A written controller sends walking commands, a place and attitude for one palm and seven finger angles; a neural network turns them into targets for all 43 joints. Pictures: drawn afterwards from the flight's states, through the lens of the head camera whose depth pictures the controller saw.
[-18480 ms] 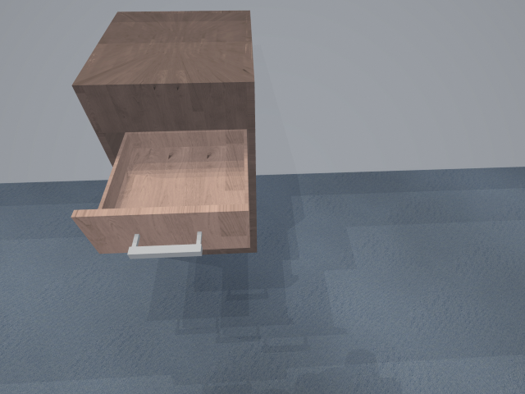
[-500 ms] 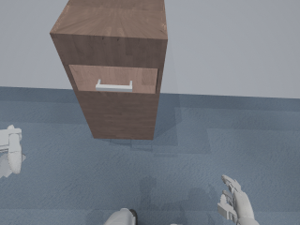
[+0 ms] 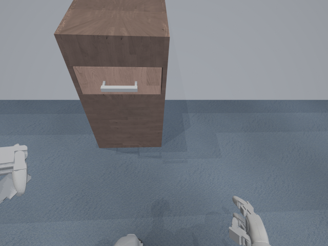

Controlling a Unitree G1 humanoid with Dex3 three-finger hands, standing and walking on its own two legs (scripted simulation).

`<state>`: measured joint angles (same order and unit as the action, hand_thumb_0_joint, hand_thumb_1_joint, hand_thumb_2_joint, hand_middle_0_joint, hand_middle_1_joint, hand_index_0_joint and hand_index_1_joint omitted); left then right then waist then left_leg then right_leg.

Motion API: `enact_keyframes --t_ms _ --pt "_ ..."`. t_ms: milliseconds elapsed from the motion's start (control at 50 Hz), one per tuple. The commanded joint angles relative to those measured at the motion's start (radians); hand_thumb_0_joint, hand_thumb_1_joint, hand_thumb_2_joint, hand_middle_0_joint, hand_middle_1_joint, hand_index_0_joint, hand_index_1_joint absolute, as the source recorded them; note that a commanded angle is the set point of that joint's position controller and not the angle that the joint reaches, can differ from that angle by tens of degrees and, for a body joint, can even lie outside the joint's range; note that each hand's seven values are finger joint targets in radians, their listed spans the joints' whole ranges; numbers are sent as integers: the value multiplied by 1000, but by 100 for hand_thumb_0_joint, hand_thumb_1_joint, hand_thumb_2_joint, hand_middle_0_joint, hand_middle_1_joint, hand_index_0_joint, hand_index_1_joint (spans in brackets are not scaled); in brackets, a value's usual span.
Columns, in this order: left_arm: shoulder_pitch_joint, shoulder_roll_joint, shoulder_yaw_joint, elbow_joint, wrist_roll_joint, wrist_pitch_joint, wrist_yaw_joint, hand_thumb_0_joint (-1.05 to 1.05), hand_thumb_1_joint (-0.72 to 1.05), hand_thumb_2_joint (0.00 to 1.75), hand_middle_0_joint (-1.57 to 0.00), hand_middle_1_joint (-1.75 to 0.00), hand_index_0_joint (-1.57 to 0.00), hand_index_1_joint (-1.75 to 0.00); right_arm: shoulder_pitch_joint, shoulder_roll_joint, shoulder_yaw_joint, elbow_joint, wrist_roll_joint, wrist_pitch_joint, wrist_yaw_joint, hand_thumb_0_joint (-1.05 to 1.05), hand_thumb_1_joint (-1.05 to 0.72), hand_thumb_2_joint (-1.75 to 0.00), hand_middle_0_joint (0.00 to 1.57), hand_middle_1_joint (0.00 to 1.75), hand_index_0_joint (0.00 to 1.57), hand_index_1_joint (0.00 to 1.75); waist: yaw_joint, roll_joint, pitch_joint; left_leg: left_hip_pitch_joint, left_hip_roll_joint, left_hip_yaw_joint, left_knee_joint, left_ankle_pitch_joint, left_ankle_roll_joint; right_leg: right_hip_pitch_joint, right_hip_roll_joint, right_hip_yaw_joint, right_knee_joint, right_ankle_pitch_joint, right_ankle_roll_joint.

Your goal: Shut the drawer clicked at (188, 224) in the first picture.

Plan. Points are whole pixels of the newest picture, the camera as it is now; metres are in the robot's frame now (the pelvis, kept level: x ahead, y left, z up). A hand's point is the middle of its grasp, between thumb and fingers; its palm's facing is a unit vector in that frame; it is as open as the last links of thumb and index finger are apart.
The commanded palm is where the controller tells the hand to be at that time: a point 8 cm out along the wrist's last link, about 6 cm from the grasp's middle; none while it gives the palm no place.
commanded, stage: stop stepping back and stand still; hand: left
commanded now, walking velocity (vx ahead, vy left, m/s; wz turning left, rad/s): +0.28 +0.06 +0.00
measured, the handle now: (119, 85) +0.78 +0.25 -0.16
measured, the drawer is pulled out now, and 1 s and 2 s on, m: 0.00 0.00 0.00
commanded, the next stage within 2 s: let the arm hang, fingers relaxed in 0.56 s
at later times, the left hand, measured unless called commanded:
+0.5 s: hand (0, 208) +0.15 +0.25 +0.17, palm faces +0.40 -0.82 -0.40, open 3.3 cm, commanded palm +0.09 +0.29 +0.19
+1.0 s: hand out of the picture -0.01 +0.21 -0.17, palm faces +0.08 -0.97 -0.21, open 3.3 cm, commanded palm none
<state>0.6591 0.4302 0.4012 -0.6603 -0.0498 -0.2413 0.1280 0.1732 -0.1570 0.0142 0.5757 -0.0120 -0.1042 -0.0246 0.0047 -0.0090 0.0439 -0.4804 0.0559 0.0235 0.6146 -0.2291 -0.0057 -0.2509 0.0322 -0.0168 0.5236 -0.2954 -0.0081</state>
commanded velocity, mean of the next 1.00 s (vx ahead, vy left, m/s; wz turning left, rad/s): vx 0.03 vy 0.00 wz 0.00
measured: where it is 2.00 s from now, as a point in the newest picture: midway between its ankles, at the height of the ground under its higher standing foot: outside the picture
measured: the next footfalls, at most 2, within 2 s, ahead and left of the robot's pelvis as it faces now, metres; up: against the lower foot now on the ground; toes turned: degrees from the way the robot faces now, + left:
left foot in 0.14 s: +0.06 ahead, +0.11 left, +0.00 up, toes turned +2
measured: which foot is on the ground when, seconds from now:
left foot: up 0.00-0.12, down 0.14-1.00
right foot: down 0.00-1.00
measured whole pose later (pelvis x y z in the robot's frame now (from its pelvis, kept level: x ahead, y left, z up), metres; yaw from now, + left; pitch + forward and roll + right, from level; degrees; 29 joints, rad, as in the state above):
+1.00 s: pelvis -0.03 +0.02 +0.01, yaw +3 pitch -1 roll -1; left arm 0.30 0.22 0.04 0.95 0.02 0.05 0.04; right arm 0.24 -0.20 -0.01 0.97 -0.02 0.02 -0.01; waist 0.00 -0.05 0.06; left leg -0.30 -0.01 0.00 0.53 -0.20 0.04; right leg -0.21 -0.02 -0.04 0.49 -0.26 0.02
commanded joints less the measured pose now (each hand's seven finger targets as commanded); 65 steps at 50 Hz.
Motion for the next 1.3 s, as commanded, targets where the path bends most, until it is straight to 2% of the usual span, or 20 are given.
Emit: enact_keyframes --t_ms 0,60,120,200,260,340,380,440,520,620,640,660,680,700,740,780,820,960,1100,1280 --pt "-34 135 109 -129 -19 -9 41 0 90 90 -140 -160 -140 -160 -39 -149 -67 -124 20 -9 -27 0 -90 -90 20 30 20 30 -28 -160 -130 65 -33 -43 294 -130 -4 -93 -327 322 -315 -200 -158" --pt "-10 111 84 -82 -5 -12 56 0 90 90 -140 -160 -140 -160 -60 -140 -49 -116 24 -27 -51 0 -90 -90 20 30 20 30 -35 -77 -86 222 -27 -9 -76 -62 26 -97 -231 149 -229 -136 -81" --pt "-38 118 73 -147 3 -41 49 0 90 90 -140 -160 -140 -160 -61 -185 -57 -130 24 -64 -60 0 -90 -90 20 30 20 30 -14 65 -60 235 74 -151 -282 -5 80 -10 -101 66 -96 22 -1" --pt "-56 124 87 -165 26 -54 40 0 90 90 -140 -160 -140 -160 -61 -163 -44 -119 21 -75 -60 0 -90 -90 20 30 20 30 -18 218 -36 83 114 -245 -429 -347 93 65 -48 10 -6 -68 15" --pt "-33 94 69 -103 26 -52 42 0 90 90 -140 -160 -140 -160 -44 -166 -51 -111 19 -82 -55 0 -90 -90 20 30 20 30 -14 102 -44 75 69 -170 -350 -269 76 107 -56 33 -97 -39 6" --pt "-46 90 58 -49 20 -51 35 0 90 90 -140 -160 -140 -160 -40 -161 -60 -104 12 -73 -46 0 -90 -90 20 30 20 30 -22 -25 -7 164 -5 -70 -164 -167 38 -63 -131 161 -276 -239 -32" --pt "-74 91 54 -53 17 -48 37 0 90 90 -140 -160 -140 -160 -37 -158 -60 -94 11 -66 -46 0 -90 -90 20 30 20 30 -27 -57 -19 228 -17 -49 -83 -101 32 -126 -164 185 -301 -247 -49" --pt "-101 88 44 -78 13 -44 37 0 90 90 -140 -160 -140 -160 -50 -160 -54 -97 11 -64 -49 0 -90 -90 20 30 20 30 -26 5 -26 270 6 -73 -159 -87 38 -123 -127 127 -248 -186 -31" --pt "-108 95 55 -124 23 -47 38 0 90 90 -140 -160 -140 -160 -69 -151 -38 -112 9 -72 -57 0 -90 -90 20 30 20 30 -15 158 -39 180 75 -184 -373 -229 63 24 -41 36 -105 -34 10" --pt "-69 82 55 -87 19 -44 35 0 90 90 -140 -160 -140 -160 -58 -147 -39 -112 7 -76 -51 0 -90 -90 20 30 20 30 -9 49 -72 189 38 -118 -303 -83 51 90 -60 53 -154 81 8" --pt "-179 -36 -301 780 111 133 -110 0 90 90 -140 -160 -140 -160 -94 -336 -109 163 11 -92 32 0 -90 -90 20 30 20 30 -34 25 -48 138 26 -105 -62 249 46 -21 -146 39 -18 371 -16" --pt "-158 -63 -277 805 90 203 -124 0 90 90 -136 -156 -136 -156 -1 -231 -100 149 24 -25 35 0 -90 -90 20 30 20 30 -23 -16 -154 244 23 -65 -32 288 24 -17 -163 88 -40 414 -17" --pt "-194 -93 -297 829 86 214 -125 0 90 90 -132 -151 -132 -151 30 -202 -85 147 14 -3 34 0 -90 -90 20 30 20 30 -24 -65 -170 246 24 -78 -22 249 31 -37 -159 69 -24 327 -27" --pt "-236 -95 -307 870 90 219 -124 0 90 90 -128 -147 -128 -147 43 -201 -81 144 6 15 32 0 -90 -90 20 30 20 30 -27 -125 -180 244 25 -96 -28 291 42 -20 -139 53 4 320 -29" --pt "-293 -89 -312 976 88 231 -121 0 90 90 -120 -138 -120 -138 15 -218 -73 149 -5 40 28 0 -90 -90 20 30 20 30 -15 -158 -148 204 37 -135 -68 288 68 -6 -121 37 15 230 -26" --pt "-338 -77 -320 1112 86 243 -117 0 90 90 -112 -130 -112 -130 -16 -226 -69 175 -16 60 25 0 -90 -90 20 30 20 30 -1 -111 -97 178 36 -153 -122 260 76 5 -110 46 -6 156 -24" --pt "-365 -75 -334 1251 81 253 -111 0 90 90 -104 -121 -104 -121 -30 -211 -60 211 -19 80 23 0 -90 -90 20 30 20 30 6 7 -42 160 32 -162 -187 181 71 14 -104 57 -41 71 -23" --pt "-327 -116 -354 1587 70 242 -109 0 90 90 -76 -91 -76 -91 53 -149 -52 352 -11 103 6 0 -90 -90 20 30 20 30 2 189 -30 202 25 -161 -287 -97 57 34 -105 68 -155 -14 -38" --pt "-285 -134 -381 1726 63 236 -105 0 90 90 -48 -60 -48 -60 167 -131 -57 453 1 109 -4 0 -90 -90 20 30 20 30 -9 37 5 252 38 -158 -289 -60 62 6 -110 51 -187 -3 -41" --pt "-241 -181 -387 1791 61 236 -92 0 90 90 -20 -30 -20 -30 220 -78 -52 519 0 106 -10 0 -90 -90 20 30 20 30 -9 10 51 253 31 -139 -298 -57 60 -22 -112 50 -186 -30 -39"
